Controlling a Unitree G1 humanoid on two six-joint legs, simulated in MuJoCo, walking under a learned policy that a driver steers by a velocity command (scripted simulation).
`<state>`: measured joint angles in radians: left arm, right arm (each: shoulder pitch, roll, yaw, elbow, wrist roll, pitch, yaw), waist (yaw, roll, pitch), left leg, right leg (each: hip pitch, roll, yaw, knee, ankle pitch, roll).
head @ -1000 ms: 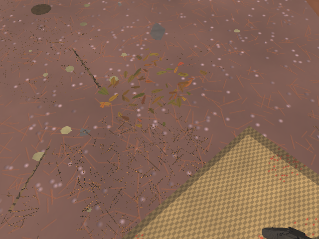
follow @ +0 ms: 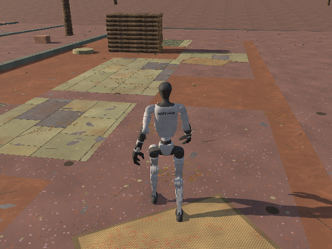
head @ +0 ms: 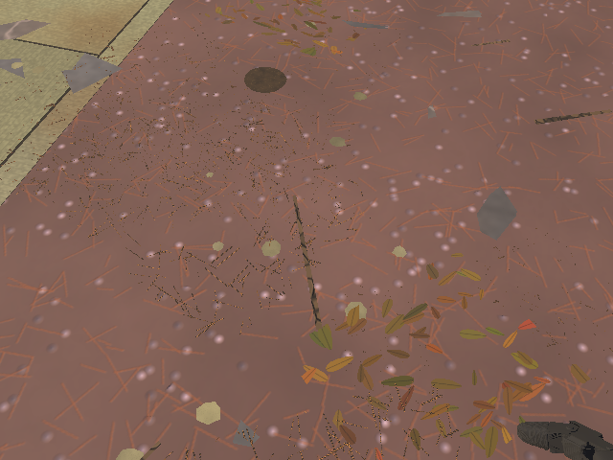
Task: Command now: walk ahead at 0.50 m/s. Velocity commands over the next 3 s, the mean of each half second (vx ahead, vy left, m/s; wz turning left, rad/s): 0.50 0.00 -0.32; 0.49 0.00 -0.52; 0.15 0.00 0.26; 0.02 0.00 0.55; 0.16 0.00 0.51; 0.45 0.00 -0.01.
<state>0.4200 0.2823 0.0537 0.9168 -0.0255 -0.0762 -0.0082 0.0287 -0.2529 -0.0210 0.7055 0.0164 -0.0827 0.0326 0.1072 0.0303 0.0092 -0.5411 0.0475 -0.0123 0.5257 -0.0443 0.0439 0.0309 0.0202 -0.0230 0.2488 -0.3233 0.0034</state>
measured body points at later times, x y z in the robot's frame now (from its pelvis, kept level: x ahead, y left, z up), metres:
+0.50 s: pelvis +0.26 +0.01 +0.00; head +0.29 +0.00 +0.44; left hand +0.50 +0.20 -0.10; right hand +0.22 -0.27 -0.14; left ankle +0.14 +0.12 -0.74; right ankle +0.41 -0.16 -0.70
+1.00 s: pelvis +0.54 -0.08 +0.00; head +0.56 -0.11 +0.45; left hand +0.73 +0.15 -0.10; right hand +0.62 -0.40 -0.08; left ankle +0.76 -0.04 -0.71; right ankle +0.41 -0.13 -0.74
